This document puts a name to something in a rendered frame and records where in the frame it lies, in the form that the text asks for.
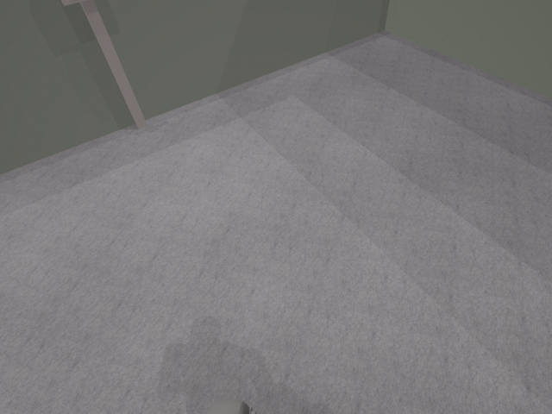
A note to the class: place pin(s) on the panel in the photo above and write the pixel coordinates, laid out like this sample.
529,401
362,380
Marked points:
109,52

